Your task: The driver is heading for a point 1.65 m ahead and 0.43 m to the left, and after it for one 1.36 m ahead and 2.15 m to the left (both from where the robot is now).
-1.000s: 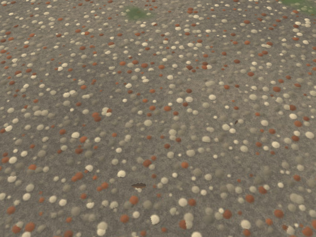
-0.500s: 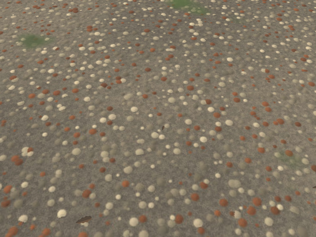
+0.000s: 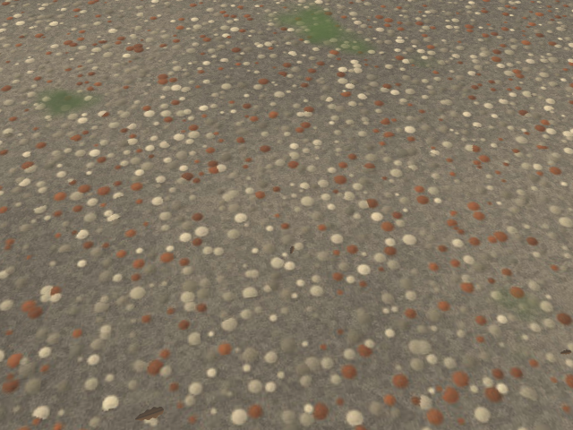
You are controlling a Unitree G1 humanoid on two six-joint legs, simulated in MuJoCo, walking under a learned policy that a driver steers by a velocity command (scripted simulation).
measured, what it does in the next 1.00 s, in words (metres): stands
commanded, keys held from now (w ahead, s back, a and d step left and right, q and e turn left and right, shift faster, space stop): no key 1.00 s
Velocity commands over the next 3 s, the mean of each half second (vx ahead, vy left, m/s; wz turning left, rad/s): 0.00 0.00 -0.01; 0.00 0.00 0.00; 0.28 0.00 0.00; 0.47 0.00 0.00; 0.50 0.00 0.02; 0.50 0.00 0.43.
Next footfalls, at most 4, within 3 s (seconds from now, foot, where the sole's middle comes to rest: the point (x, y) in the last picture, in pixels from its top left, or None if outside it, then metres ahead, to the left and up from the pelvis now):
1.74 left None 0.42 0.06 -0.78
2.28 right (329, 346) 0.74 -0.09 -0.78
2.84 left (261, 262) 1.01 0.09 -0.78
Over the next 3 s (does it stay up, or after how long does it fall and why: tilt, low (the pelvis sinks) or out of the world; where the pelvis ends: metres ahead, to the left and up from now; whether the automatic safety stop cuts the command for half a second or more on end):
stays up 0.95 0.05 -0.01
